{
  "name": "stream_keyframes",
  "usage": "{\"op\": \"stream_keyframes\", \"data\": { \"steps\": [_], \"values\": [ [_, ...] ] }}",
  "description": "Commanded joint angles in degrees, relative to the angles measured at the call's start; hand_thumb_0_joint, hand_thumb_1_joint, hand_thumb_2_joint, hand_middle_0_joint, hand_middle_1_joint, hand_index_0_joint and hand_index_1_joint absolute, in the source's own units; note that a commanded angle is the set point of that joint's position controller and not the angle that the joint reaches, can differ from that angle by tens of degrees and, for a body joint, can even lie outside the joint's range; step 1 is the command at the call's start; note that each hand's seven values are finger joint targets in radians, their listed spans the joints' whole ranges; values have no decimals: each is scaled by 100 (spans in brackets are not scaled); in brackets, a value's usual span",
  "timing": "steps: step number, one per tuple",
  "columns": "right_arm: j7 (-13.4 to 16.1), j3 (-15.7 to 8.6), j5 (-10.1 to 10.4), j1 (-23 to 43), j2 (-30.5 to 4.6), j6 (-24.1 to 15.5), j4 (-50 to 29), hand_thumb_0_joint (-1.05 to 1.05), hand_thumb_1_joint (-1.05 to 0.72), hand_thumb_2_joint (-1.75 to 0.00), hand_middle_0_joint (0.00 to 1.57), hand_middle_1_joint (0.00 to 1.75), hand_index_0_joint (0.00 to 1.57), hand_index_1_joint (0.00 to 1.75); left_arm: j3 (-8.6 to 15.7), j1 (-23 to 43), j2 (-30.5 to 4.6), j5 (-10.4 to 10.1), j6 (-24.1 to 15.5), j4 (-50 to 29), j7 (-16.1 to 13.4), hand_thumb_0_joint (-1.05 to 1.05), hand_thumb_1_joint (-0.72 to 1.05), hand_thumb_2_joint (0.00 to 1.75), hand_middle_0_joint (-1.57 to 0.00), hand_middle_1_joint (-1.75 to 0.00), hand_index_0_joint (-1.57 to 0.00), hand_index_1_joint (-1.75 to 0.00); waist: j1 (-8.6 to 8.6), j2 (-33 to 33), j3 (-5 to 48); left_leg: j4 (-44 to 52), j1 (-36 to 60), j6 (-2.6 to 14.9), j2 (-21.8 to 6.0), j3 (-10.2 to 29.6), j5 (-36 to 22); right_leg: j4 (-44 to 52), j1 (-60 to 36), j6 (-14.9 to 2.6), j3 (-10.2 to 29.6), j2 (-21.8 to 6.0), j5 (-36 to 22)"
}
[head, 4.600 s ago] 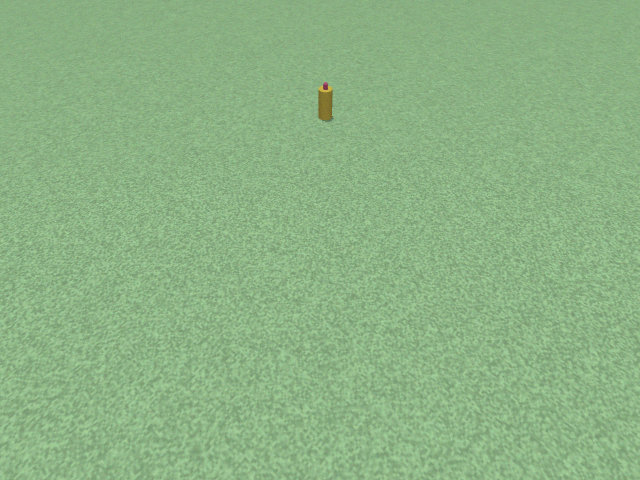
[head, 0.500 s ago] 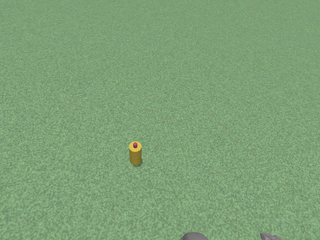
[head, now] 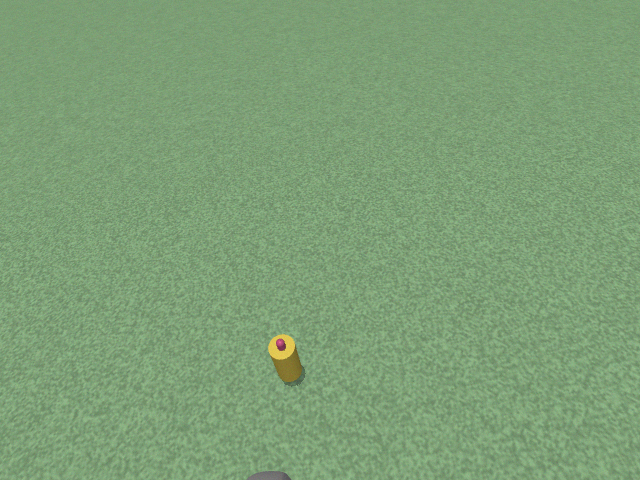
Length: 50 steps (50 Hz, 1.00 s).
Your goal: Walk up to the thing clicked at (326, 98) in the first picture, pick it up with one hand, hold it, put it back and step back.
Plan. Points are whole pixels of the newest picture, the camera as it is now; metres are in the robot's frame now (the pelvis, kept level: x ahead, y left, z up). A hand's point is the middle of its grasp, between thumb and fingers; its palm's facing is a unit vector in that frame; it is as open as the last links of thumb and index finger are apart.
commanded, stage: walk up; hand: left
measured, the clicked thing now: (285, 356) +0.57 +0.18 -0.66
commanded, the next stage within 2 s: none
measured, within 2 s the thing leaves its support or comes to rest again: neither
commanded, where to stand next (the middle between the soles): +0.24 +0.03 m, yaw +0 degrees
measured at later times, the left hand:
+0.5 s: hand (123, 471) +0.17 +0.33 -0.17, palm faces -0.06 -0.95 -0.31, open 7.4 cm
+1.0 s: hand (154, 426) +0.23 +0.29 -0.14, palm faces -0.05 -0.94 -0.34, open 7.4 cm
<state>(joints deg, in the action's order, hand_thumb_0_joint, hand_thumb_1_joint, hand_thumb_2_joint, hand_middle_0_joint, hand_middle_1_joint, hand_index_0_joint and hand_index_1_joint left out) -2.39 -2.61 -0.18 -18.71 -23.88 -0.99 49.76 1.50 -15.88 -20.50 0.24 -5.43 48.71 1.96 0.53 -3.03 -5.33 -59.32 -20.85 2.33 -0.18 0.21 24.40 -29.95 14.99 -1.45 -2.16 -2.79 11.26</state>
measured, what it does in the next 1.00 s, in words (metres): walks ahead: left foot, then right foot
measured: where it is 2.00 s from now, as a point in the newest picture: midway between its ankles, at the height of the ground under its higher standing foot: outside the picture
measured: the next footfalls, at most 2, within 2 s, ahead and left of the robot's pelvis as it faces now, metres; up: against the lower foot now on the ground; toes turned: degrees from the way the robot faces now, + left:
left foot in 0.28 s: +0.21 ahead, +0.16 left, +0.00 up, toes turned +2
right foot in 0.70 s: +0.20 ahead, -0.08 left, +0.00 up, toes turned -2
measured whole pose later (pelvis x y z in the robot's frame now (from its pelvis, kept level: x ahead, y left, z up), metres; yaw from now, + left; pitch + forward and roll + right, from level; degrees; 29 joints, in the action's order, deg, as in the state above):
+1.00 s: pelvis +0.13 +0.04 +0.00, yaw -1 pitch -4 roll +1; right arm -0.8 0.3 -0.4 -9.5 -20.4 -1.2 59.4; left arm -0.1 -7.2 -19.8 0.7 -0.3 58.8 1.3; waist 0.1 -0.5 -3.3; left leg -27.9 -12.6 0.2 -1.4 -4.4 11.6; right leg -30.0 13.3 -0.1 -1.1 -1.4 13.0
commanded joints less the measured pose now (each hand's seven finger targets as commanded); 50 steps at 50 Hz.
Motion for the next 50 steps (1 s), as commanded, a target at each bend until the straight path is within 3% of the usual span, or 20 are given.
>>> {"op": "stream_keyframes", "data": {
  "steps": [1,7,11,13,14,15,16,17,18,20,22,28,32,35,37,38,39,42,47,50],
  "values": [
    [-33,-347,-40,-361,-959,-113,-262,0,-90,-90,20,30,20,30,514,-343,-1707,-27,-78,-330,-133,0,90,90,-20,-30,-20,-30,24,1272,60,342,-726,-153,-351,124,-617,1575,-264,-1010,1103,-1058,-76],
    [-135,-440,-147,123,-990,-186,-306,0,-90,-90,20,30,20,30,586,-248,-1825,52,-10,-499,-47,0,90,90,-20,-30,-20,-30,120,1361,-195,1754,-467,-343,-564,-128,-1046,1805,266,-1087,919,-1098,1635],
    [-87,-426,-136,81,-901,-289,-198,0,-90,-90,20,30,20,30,536,-91,-1838,44,59,-535,-51,0,90,90,-20,-30,-20,-30,16,1121,-3,2457,384,-238,-443,-221,-1406,1226,469,-1014,842,-1115,1374],
    [18,-487,-152,-510,-1000,-355,34,0,-90,-90,20,30,20,30,423,78,-1644,33,124,-559,-76,0,90,90,-20,-30,-20,-30,-383,605,332,2811,1489,-118,-251,-240,-1410,139,891,-771,685,-927,715],
    [90,-545,-157,-925,-1209,-394,151,0,-90,-90,20,30,20,30,302,-118,-1313,36,163,-536,-90,0,90,90,-20,-30,-20,-30,-546,-224,534,3224,1952,-3,-450,180,-794,-997,1126,-548,379,-620,552],
    [155,-602,-213,-825,-1631,-432,31,0,-90,-90,20,30,20,30,140,-444,-824,-68,194,-541,-107,0,90,90,-20,-30,-20,-30,-359,-1718,439,4209,1853,312,-1696,2116,-649,-2440,1645,-144,-161,229,1289],
    [170,-595,-134,-564,-1809,-428,-157,0,-90,-90,20,30,20,30,239,-675,-1143,-53,281,-359,-171,0,90,90,-20,-30,-20,-30,-200,-1029,230,4614,1484,637,-2231,3103,-614,-2784,1830,-82,386,478,1843],
    [153,-634,-33,-387,-1932,-402,-187,0,-90,-90,20,30,20,30,328,-756,-1519,-37,325,-241,-240,0,90,90,-20,-30,-20,-30,-164,-1044,102,4505,1323,1036,-2465,3256,-563,-3213,1813,-151,543,193,1995],
    [174,-596,-22,-281,-1689,-384,-200,0,-90,-90,20,30,20,30,322,-567,-1656,-13,324,-193,-243,0,90,90,-20,-30,-20,-30,-159,-664,14,4396,1164,1031,-2194,2779,-1140,-3397,1784,-147,685,120,1813],
    [233,-455,-47,-134,-1339,-430,-309,0,-90,-90,20,30,20,30,360,-588,-1540,-53,346,-16,-222,0,90,90,-20,-30,-20,-30,-65,-537,211,4078,1256,663,-1661,1493,-2805,-3140,1446,-126,968,36,1460],
    [269,-422,7,-125,-1293,-455,-276,0,-90,-90,20,30,20,30,316,-708,-1425,-68,398,67,-189,0,90,90,-20,-30,-20,-30,-6,-634,484,3845,1401,559,-1458,891,-3685,-2933,1228,-49,807,53,1081],
    [355,-337,-27,261,-1232,-354,-393,0,-90,-90,20,30,20,30,244,-311,-1188,-42,502,185,-214,0,90,90,-20,-30,-20,-30,-32,-599,477,3686,981,875,-1504,385,-3595,-1768,696,115,455,-17,802],
    [340,-298,-11,435,-1228,-234,-367,0,-90,-90,20,30,20,30,242,-159,-1115,-25,446,341,-252,0,90,90,-20,-30,-20,-30,-64,-591,698,3046,927,898,-1496,321,-4223,-993,159,79,103,95,660],
    [316,-186,73,734,-1060,-136,-329,0,-90,-90,20,30,20,30,275,-227,-1189,36,390,521,-269,0,90,90,-20,-30,-20,-30,149,-128,798,2643,385,453,-1258,333,-2711,325,-714,-108,258,60,-201],
    [303,-44,120,585,-622,-105,-268,0,-90,-90,20,30,20,30,339,225,-1678,109,285,391,-277,0,90,90,-20,-30,-20,-30,-136,1200,695,2142,85,-64,-506,-50,-744,903,-416,-608,2145,-1195,-615],
    [339,-102,111,629,-776,-66,-79,0,-90,-90,20,30,20,30,328,704,-1832,46,330,348,-247,0,90,90,-20,-30,-20,-30,-123,1315,522,2026,671,-92,-163,-165,179,986,403,-1102,2288,-1546,-393],
    [346,-124,67,549,-831,-63,103,0,-90,-90,20,30,20,30,290,977,-1729,58,356,306,-224,0,90,90,-20,-30,-20,-30,-226,1351,379,2142,1029,-71,-224,-87,235,948,818,-1017,2090,-1411,-21],
    [259,-117,71,867,-963,-144,334,0,-90,-90,20,30,20,30,169,981,-1347,28,353,429,-208,0,90,90,-20,-30,-20,-30,-195,1208,399,3083,1242,28,-522,107,-974,892,631,-274,1147,-679,334],
    [227,-15,-17,1100,-948,-183,643,0,-90,-90,20,30,20,30,150,1122,-1246,2,404,633,-151,0,90,90,-20,-30,-20,-30,-43,909,287,3730,1037,-8,-599,314,-421,1296,432,-132,1151,-543,1548],
    [221,12,-60,1186,-955,-209,828,0,-90,-90,20,30,20,30,154,1147,-1208,-17,426,777,-137,0,90,90,-20,-30,-20,-30,7,492,137,4124,720,-44,-689,467,-180,1220,174,-137,1026,-423,1334]
  ]
}}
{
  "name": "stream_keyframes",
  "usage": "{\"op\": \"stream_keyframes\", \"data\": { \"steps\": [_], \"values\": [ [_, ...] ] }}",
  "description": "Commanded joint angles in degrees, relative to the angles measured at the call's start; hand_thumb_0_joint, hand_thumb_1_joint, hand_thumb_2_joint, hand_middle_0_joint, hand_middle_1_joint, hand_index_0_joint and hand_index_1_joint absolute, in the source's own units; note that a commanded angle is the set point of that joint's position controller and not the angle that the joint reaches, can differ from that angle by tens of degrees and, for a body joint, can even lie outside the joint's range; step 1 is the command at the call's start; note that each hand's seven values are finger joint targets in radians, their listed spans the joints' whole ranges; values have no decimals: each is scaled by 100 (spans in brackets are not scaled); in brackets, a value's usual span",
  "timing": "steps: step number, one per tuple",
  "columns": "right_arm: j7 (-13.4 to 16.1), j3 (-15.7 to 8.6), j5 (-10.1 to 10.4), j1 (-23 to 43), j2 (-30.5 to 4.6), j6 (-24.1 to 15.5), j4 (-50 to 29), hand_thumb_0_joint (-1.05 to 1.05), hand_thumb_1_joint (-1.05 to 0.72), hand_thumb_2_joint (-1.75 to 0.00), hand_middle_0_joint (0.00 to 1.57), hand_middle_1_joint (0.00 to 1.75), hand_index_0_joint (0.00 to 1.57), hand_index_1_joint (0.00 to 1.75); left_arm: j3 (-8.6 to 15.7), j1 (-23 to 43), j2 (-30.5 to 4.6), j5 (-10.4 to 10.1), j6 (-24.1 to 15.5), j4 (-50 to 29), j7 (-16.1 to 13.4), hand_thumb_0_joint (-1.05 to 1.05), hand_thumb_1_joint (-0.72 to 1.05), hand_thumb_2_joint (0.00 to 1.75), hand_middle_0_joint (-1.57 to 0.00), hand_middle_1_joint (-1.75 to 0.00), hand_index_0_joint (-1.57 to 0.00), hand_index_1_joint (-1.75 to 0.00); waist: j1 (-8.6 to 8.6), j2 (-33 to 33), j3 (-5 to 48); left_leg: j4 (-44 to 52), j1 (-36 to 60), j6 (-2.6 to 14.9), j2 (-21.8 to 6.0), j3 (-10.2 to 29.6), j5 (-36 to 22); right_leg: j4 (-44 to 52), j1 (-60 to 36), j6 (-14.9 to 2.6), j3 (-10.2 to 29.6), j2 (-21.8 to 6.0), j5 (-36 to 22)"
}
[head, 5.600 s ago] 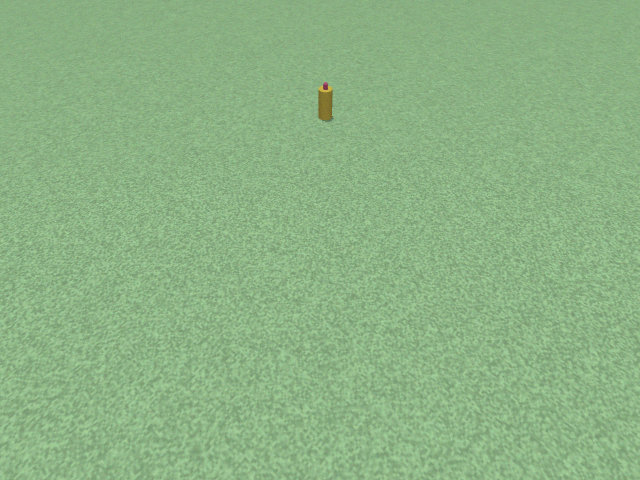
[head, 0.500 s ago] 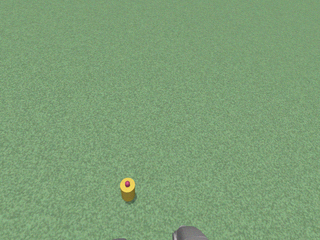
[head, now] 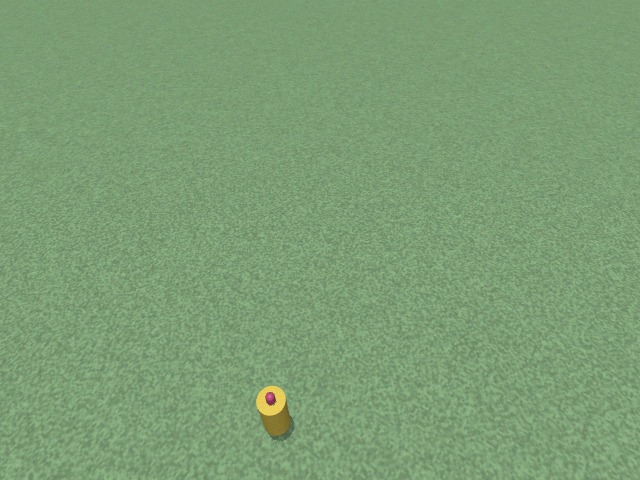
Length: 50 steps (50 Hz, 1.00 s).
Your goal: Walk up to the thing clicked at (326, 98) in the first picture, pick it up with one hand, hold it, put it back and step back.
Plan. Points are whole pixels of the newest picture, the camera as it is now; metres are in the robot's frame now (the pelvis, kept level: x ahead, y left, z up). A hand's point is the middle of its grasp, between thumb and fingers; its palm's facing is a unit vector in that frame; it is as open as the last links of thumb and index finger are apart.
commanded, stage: walk up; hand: left
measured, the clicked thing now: (273, 409) +0.44 +0.15 -0.66
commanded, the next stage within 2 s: stand in 1.52 s
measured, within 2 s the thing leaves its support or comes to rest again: neither
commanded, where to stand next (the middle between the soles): +0.11 -0.01 m, yaw +1 degrees
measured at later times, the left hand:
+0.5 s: hand out of the picture +0.09 +0.25 -0.15, palm faces +0.00 -0.95 -0.32, open 7.4 cm
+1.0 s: hand out of the picture +0.12 +0.25 -0.15, palm faces -0.01 -0.95 -0.32, open 7.4 cm
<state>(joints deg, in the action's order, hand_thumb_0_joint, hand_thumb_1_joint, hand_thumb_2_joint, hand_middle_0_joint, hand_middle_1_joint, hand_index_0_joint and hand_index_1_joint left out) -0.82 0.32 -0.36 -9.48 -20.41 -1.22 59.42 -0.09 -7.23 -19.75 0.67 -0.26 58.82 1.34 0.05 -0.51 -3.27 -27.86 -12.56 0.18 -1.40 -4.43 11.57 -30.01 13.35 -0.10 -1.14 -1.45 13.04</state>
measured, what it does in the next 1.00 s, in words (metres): stands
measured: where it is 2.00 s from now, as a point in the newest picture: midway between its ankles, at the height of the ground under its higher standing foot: outside the picture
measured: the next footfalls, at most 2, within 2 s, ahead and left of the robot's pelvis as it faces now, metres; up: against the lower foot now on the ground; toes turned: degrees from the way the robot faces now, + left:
none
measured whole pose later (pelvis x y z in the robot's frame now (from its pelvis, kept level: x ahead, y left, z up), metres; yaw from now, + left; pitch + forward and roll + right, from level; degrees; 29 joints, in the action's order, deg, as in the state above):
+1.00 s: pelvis +0.04 +0.00 +0.01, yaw +1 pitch -2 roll +0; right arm 0.0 -0.4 -0.6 -4.5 -20.1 -1.3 66.1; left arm 0.4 -5.2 -19.2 0.9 -0.2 66.0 0.9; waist 0.2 0.3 -2.3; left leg -17.1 -6.1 0.0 -1.1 -3.7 9.3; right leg -17.2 5.6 0.5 -2.0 -1.2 9.9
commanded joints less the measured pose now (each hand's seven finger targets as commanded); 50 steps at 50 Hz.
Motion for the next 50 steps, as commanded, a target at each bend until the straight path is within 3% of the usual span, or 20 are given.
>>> {"op": "stream_keyframes", "data": {
  "steps": [1,10,20,35,50],
  "values": [
    [65,-271,-45,288,-1314,-203,-97,0,-90,-90,20,30,20,30,313,266,-1277,-50,-97,-191,-72,0,90,90,-20,-30,-20,-30,66,146,-7,1056,-178,185,-620,959,1069,1213,110,-282,858,-544,949],
    [91,-241,-53,404,-1286,-249,162,0,-90,-90,20,30,20,30,285,341,-1209,-44,-112,87,-47,0,90,90,-20,-30,-20,-30,66,-193,296,1321,-88,157,-683,979,758,1246,-413,-222,672,-503,119],
    [144,-266,-4,493,-1293,-229,297,0,-90,-90,20,30,20,30,249,389,-1201,-76,-115,327,-87,0,90,90,-20,-30,-20,-30,-25,32,654,1033,621,139,-688,758,-923,1297,-599,-157,569,-609,-1099],
    [138,-267,-3,827,-1207,-152,331,0,-90,-90,20,30,20,30,251,447,-1164,-39,-109,429,-127,0,90,90,-20,-30,-20,-30,4,98,442,1219,712,78,-669,727,-948,1496,-616,-52,504,-614,-1134],
    [147,-281,-22,797,-1160,-159,332,0,-90,-90,20,30,20,30,282,458,-1158,-8,-99,362,-143,0,90,90,-20,-30,-20,-30,4,27,655,1283,831,64,-702,675,-1227,1478,-870,-69,481,-639,-1361]
  ]
}}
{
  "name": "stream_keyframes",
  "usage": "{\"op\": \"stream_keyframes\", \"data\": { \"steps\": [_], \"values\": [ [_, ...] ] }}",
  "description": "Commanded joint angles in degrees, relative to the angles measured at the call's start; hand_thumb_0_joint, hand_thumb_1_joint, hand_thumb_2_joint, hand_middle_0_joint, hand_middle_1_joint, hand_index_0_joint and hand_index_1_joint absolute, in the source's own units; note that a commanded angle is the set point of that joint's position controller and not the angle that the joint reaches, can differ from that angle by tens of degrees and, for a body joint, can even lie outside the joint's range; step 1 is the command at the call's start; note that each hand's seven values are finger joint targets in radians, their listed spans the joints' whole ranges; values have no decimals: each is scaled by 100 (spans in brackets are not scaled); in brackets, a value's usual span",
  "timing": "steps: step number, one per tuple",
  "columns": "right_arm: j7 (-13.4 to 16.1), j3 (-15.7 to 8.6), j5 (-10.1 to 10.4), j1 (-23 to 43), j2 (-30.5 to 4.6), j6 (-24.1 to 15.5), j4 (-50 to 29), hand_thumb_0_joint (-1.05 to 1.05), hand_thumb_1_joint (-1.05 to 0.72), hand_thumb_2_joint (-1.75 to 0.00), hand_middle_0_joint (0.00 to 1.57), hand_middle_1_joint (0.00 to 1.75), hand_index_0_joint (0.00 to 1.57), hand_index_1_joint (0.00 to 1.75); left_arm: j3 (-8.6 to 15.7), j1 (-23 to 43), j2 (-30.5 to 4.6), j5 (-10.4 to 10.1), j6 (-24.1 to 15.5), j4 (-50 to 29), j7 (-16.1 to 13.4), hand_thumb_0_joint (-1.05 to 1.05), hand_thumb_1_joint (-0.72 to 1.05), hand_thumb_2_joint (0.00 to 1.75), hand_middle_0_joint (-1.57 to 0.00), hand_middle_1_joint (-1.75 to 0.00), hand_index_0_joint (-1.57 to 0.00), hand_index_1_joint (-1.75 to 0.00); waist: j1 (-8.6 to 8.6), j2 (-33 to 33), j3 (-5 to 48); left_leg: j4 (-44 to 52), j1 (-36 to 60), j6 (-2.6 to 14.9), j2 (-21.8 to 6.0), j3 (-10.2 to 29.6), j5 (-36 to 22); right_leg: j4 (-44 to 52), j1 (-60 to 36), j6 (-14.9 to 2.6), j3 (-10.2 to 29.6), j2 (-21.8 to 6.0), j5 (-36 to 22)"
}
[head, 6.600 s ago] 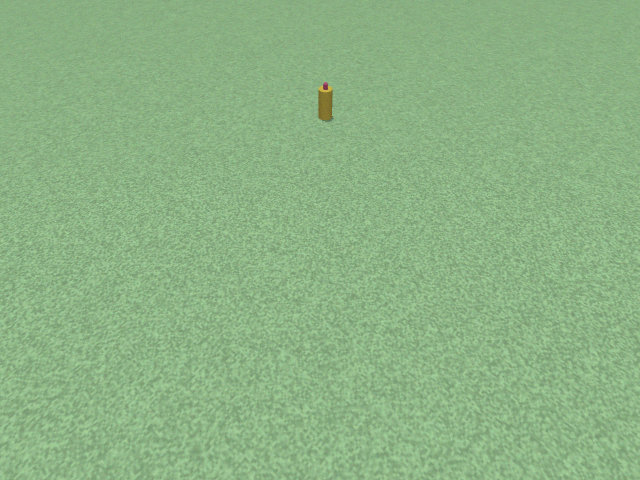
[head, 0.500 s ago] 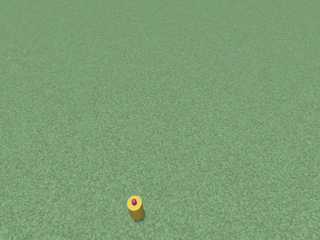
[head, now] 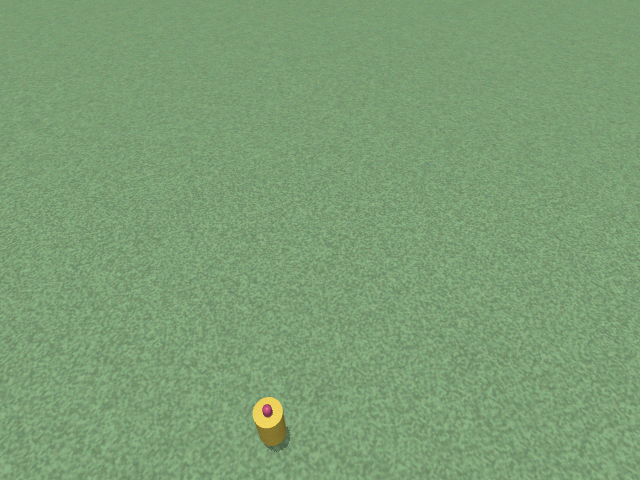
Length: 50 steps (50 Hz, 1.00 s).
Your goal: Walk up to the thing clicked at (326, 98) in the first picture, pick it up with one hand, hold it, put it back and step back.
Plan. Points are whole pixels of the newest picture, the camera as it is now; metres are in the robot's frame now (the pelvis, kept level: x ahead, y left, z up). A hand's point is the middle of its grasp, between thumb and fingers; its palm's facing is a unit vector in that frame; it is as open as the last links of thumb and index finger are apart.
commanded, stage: walk up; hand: left
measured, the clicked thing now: (269, 420) +0.40 +0.14 -0.68
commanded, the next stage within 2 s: stand in 0.52 s
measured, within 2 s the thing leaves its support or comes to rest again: neither
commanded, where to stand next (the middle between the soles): +0.07 -0.01 m, yaw +1 degrees
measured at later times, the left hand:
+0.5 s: hand out of the picture +0.08 +0.25 -0.16, palm faces -0.02 -0.95 -0.32, open 7.4 cm
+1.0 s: hand out of the picture +0.07 +0.25 -0.16, palm faces -0.02 -0.94 -0.34, open 7.4 cm
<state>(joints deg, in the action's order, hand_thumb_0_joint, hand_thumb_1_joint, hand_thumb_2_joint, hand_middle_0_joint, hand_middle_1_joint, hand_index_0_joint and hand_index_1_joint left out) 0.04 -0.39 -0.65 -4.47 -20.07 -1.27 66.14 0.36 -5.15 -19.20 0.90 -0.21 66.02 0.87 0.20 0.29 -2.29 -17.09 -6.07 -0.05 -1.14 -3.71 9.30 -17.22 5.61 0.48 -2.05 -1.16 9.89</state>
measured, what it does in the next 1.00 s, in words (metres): stands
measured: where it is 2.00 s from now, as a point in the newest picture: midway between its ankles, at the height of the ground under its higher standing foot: outside the picture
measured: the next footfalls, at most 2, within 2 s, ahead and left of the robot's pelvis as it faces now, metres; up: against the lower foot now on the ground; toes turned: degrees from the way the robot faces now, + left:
none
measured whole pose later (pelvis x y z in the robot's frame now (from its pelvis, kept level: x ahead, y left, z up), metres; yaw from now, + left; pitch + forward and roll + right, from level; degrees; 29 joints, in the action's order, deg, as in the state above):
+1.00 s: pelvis +0.00 +0.00 +0.00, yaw +1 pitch -2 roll +0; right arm -0.3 0.5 -0.7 -5.9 -19.9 -0.5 65.7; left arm -0.2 -6.5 -19.9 0.8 -0.7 65.8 0.3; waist 0.1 -0.1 -1.7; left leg -16.9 -6.0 0.0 -0.9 -3.1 9.3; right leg -17.0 5.2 0.5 -2.6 -1.4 10.2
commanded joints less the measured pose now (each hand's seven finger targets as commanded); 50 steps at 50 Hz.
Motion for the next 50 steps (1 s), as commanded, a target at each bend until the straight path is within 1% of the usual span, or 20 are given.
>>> {"op": "stream_keyframes", "data": {
  "steps": [1,3,4,12,15,16,20,25,26,27,28,29,31,33,35,38,43,45,46,50],
  "values": [
    [63,-209,7,311,-1194,-151,-353,0,-90,-90,20,30,20,30,236,251,-1215,-34,-104,-360,-94,0,90,90,-20,-30,-20,-30,-15,-36,456,219,135,86,-708,598,-928,222,-29,-123,574,-651,-996],
    [67,-214,3,249,-1207,-152,-336,0,-90,-90,20,30,20,30,237,246,-1208,-31,-101,-374,-93,0,90,90,-20,-30,-20,-30,-23,-34,514,214,170,102,-732,604,-914,212,-86,-148,574,-658,-967],
    [65,-213,5,257,-1211,-147,-333,0,-90,-90,20,30,20,30,235,262,-1205,-36,-97,-356,-93,0,90,90,-20,-30,-20,-30,-28,-84,417,260,64,94,-713,620,-808,228,-80,-133,569,-650,-930],
    [66,-223,1,166,-1214,-142,-325,0,-90,-90,20,30,20,30,241,268,-1213,-26,-89,-369,-89,0,90,90,-20,-30,-20,-30,-46,1,379,301,95,106,-683,631,-569,234,-28,-139,579,-616,-759],
    [66,-222,-8,124,-1225,-152,-327,0,-90,-90,20,30,20,30,252,255,-1206,-25,-89,-378,-91,0,90,90,-20,-30,-20,-30,-42,-58,451,296,63,117,-705,640,-655,208,-128,-142,555,-615,-766],
    [63,-217,2,162,-1190,-149,-337,0,-90,-90,20,30,20,30,246,226,-1191,-35,-86,-363,-90,0,90,90,-20,-30,-20,-30,-16,-28,367,301,64,111,-681,650,-627,234,-37,-127,569,-603,-746],
    [66,-219,-7,108,-1211,-144,-344,0,-90,-90,20,30,20,30,255,251,-1196,-21,-86,-397,-90,0,90,90,-20,-30,-20,-30,-43,-14,371,288,24,123,-693,650,-522,245,-68,-147,566,-606,-663],
    [62,-201,-4,85,-1172,-150,-376,0,-90,-90,20,30,20,30,263,219,-1209,-22,-89,-411,-85,0,90,90,-20,-30,-20,-30,-23,4,306,280,8,111,-659,633,-493,260,-1,-134,594,-608,-655],
    [69,-190,10,181,-1219,-109,-368,0,-90,-90,20,30,20,30,232,199,-1259,-33,-122,-408,-113,0,90,90,-20,-30,-20,-30,-11,-121,407,243,103,99,-744,651,-699,273,-26,-150,600,-729,-742],
    [66,-172,8,172,-1166,-101,-371,0,-90,-90,20,30,20,30,232,219,-1257,-38,-129,-393,-119,0,90,90,-20,-30,-20,-30,-29,-99,392,247,82,83,-730,655,-737,267,-25,-151,604,-730,-765],
    [58,-161,12,154,-1149,-92,-367,0,-90,-90,20,30,20,30,228,231,-1267,-47,-132,-387,-126,0,90,90,-20,-30,-20,-30,-44,-68,356,301,71,57,-729,675,-677,277,32,-142,581,-701,-638],
    [57,-167,13,152,-1183,-80,-367,0,-90,-90,20,30,20,30,224,232,-1251,-46,-137,-388,-133,0,90,90,-20,-30,-20,-30,-33,-96,375,268,85,91,-730,664,-627,320,-3,-146,605,-724,-631],
    [46,-165,13,166,-1181,-78,-365,0,-90,-90,20,30,20,30,203,184,-1251,-41,-154,-395,-137,0,90,90,-20,-30,-20,-30,-33,-22,413,245,200,88,-766,694,-862,268,45,-142,548,-702,-721],
    [47,-149,4,128,-1176,-73,-343,0,-90,-90,20,30,20,30,201,205,-1276,-47,-153,-379,-141,0,90,90,-20,-30,-20,-30,-50,-15,406,264,151,73,-744,683,-731,299,15,-142,571,-712,-649],
    [42,-152,18,163,-1213,-70,-343,0,-90,-90,20,30,20,30,183,135,-1229,-44,-161,-375,-138,0,90,90,-20,-30,-20,-30,-22,-67,413,228,172,95,-743,675,-802,322,13,-133,583,-723,-767],
    [33,-125,5,122,-1162,-72,-335,0,-90,-90,20,30,20,30,182,156,-1283,-54,-162,-365,-140,0,90,90,-20,-30,-20,-30,-43,-2,373,256,121,69,-722,673,-743,326,25,-134,587,-733,-734],
    [22,-130,9,154,-1192,-55,-338,0,-90,-90,20,30,20,30,164,74,-1275,-44,-167,-352,-140,0,90,90,-20,-30,-20,-30,-26,27,306,281,115,96,-738,710,-454,378,121,-123,577,-713,-392],
    [24,-135,-1,78,-1190,-59,-344,0,-90,-90,20,30,20,30,188,136,-1326,-40,-166,-378,-148,0,90,90,-20,-30,-20,-30,-60,22,404,283,93,104,-727,704,-506,346,35,-140,580,-729,-496],
    [22,-124,-2,139,-1201,-62,-350,0,-90,-90,20,30,20,30,171,147,-1286,-49,-166,-373,-146,0,90,90,-20,-30,-20,-30,-44,-17,311,283,52,102,-724,713,-575,345,46,-133,570,-731,-565],
    [25,-124,4,161,-1205,-72,-365,0,-90,-90,20,30,20,30,150,105,-1261,-53,-174,-377,-146,0,90,90,-20,-30,-20,-30,-27,-17,342,252,82,89,-752,728,-793,319,30,-125,556,-735,-694]
  ]
}}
